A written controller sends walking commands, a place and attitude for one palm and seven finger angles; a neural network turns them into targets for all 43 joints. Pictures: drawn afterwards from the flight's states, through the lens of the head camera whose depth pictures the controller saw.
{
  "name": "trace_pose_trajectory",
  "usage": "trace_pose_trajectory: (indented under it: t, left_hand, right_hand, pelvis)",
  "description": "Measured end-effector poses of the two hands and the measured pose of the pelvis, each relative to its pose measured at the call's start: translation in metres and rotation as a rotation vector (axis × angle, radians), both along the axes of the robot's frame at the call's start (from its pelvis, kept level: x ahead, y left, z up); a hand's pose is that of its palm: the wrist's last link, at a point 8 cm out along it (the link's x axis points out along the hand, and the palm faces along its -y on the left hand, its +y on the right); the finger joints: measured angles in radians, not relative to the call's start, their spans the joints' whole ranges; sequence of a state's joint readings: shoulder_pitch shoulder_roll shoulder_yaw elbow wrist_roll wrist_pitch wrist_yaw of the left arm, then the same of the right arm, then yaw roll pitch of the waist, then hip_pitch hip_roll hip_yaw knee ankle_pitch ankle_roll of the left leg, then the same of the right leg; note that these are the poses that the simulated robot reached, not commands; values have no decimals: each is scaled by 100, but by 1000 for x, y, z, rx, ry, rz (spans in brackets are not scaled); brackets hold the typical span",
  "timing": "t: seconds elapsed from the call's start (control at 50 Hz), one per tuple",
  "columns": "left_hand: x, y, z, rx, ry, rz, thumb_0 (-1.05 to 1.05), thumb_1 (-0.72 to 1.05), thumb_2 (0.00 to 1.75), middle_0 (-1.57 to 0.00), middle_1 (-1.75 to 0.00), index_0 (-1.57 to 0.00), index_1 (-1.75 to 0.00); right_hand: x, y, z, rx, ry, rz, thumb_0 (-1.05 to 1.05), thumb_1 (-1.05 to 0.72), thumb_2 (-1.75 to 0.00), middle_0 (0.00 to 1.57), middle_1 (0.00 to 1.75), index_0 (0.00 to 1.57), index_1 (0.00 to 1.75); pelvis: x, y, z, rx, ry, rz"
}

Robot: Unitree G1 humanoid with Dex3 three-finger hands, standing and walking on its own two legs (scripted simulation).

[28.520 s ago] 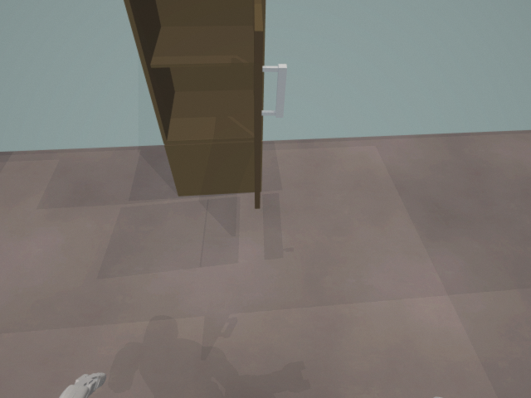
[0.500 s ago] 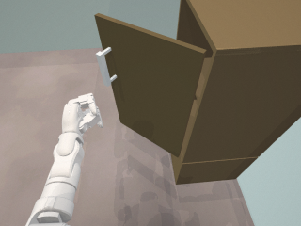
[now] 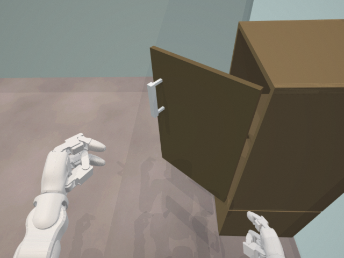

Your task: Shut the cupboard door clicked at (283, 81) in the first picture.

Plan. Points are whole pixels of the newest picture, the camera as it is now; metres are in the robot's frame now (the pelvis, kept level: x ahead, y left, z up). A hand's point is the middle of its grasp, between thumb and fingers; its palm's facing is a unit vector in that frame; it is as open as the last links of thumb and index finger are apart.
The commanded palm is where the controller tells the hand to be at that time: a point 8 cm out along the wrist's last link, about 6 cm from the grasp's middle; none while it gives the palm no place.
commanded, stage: draw the hand back to the body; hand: left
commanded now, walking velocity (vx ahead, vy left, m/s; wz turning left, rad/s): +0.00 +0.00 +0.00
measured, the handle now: (156, 98) +0.63 +0.13 +0.02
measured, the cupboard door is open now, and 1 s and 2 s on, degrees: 50 50 50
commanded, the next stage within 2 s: step back with the hand held close in 0.70 s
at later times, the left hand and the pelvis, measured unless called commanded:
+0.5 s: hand (29, 189) +0.18 +0.27 +0.16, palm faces +0.48 -0.78 -0.40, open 7.1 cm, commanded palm +0.14 +0.30 +0.18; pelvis +0.00 +0.00 +0.00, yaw +0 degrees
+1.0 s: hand (44, 183) +0.20 +0.25 +0.15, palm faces +0.42 -0.78 -0.46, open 7.4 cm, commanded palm +0.14 +0.29 +0.18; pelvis +0.00 -0.01 +0.00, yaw +0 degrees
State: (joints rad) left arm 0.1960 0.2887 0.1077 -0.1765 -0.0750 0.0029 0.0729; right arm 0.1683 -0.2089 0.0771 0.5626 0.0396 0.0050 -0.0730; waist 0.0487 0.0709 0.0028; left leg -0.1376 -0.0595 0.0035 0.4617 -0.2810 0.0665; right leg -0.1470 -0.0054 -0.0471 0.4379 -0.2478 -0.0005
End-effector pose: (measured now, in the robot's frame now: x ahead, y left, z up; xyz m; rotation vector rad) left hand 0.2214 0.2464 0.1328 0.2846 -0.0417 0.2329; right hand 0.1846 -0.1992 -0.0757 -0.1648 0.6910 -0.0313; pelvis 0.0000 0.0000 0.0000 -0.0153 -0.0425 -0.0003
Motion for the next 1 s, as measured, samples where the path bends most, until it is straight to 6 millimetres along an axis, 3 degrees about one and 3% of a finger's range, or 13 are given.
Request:
trace_pose_trajectory:
  t: [0.12,0.3,0.44,0.6,0.8,1.0]
  left_hand:
    - [-23,21,17,62,-14,69,2,89,90,-71,-86,-71,-85]
    - [-61,52,43,176,-48,185,1,89,90,-47,-59,-47,-58]
    - [-84,59,50,209,-70,255,1,89,90,-30,-41,-30,-40]
    - [-79,46,34,143,-54,238,1,89,90,-22,-33,-23,-32]
    - [-72,35,52,199,-103,200,1,89,89,-21,-31,-21,-30]
    - [-65,41,43,243,-64,184,1,89,90,-21,-31,-21,-30]
  right_hand:
    - [-8,3,-7,1,37,4,1,-90,-89,21,30,21,30]
    - [-16,-11,-9,-12,42,-28,2,-90,-90,21,30,20,30]
    - [-14,-21,-6,-30,9,-27,2,-90,-90,20,30,20,30]
    - [-14,-27,-1,-42,-14,-25,2,-90,-90,20,30,20,30]
    - [-15,-32,-3,-21,-26,-43,2,-90,-90,20,30,20,30]
    - [-24,-50,-14,-49,65,-102,1,-90,-90,21,30,21,30]
  pelvis:
    - [3,4,2,-1,-12,0]
    - [3,4,3,-2,-22,-5]
    - [0,1,3,0,-30,0]
    - [-6,-7,3,5,-32,1]
    - [-1,-14,3,5,-31,-10]
    - [-1,-12,0,-7,50,3]
